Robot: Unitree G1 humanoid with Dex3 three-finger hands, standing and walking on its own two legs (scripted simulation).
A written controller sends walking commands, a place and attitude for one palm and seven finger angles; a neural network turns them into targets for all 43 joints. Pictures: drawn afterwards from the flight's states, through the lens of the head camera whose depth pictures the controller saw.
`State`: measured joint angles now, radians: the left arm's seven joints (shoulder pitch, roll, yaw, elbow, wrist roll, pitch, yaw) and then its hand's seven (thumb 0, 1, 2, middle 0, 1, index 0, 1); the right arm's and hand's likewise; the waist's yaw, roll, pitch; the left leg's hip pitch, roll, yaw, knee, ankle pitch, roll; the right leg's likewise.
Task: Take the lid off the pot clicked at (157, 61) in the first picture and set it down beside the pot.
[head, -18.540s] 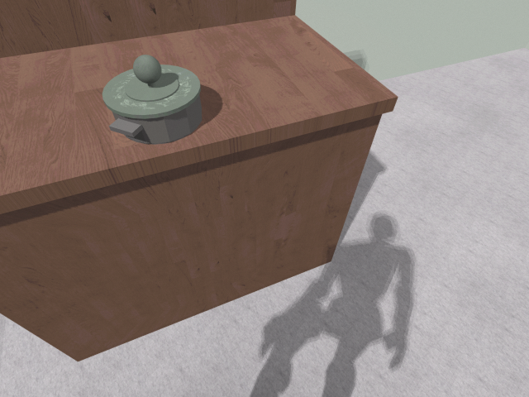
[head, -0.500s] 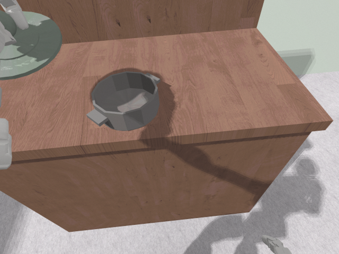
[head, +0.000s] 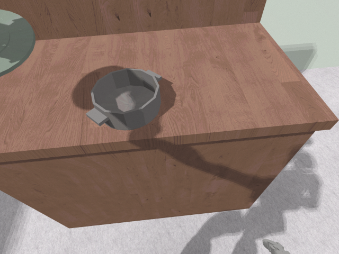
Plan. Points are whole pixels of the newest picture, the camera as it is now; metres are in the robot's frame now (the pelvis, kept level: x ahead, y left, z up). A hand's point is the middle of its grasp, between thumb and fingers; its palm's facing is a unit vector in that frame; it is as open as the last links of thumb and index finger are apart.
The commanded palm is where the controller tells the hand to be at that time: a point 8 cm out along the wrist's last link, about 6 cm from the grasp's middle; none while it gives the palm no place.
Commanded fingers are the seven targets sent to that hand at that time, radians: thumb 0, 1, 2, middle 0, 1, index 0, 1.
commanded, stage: move the lid sideways beside the pot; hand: left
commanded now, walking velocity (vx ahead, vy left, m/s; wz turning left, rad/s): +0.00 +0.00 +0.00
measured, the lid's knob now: out of the picture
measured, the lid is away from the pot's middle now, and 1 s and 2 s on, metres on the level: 0.25 0.23 0.23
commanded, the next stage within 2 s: lower the lid onto the table in 0.04 s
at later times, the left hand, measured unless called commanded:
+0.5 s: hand out of the picture +0.44 +0.34 +0.30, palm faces -0.10 -0.17 -0.98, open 7.1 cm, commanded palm +0.42 +0.33 +0.36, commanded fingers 0.00 0.63 1.06 -0.77 -1.01 -0.86 -1.06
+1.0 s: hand (4, 55) +0.44 +0.32 +0.26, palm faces -0.18 -0.16 -0.97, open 7.1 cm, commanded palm +0.42 +0.33 +0.33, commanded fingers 0.00 0.63 1.06 -0.77 -1.01 -0.86 -1.06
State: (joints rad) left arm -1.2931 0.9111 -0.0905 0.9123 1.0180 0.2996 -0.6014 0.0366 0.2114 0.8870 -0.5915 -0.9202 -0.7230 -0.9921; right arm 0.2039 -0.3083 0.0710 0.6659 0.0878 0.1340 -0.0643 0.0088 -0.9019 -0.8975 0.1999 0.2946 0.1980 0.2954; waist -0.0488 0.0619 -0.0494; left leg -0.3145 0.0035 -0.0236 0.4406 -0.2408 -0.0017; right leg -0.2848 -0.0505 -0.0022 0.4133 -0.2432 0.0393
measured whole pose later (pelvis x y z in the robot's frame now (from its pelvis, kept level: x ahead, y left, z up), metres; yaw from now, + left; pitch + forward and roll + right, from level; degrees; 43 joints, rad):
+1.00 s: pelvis +0.01 +0.00 +0.00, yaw +0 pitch +7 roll +0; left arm -1.18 0.83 -0.09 0.93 0.97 0.31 -0.57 0.04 0.22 0.89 -0.59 -0.92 -0.72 -0.99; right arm 0.20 -0.31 0.07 0.67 0.08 0.12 -0.07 0.01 -0.90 -0.90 0.20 0.29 0.20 0.30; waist -0.06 0.06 -0.04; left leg -0.31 0.01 -0.03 0.46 -0.26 0.00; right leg -0.28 -0.05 -0.01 0.43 -0.26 0.04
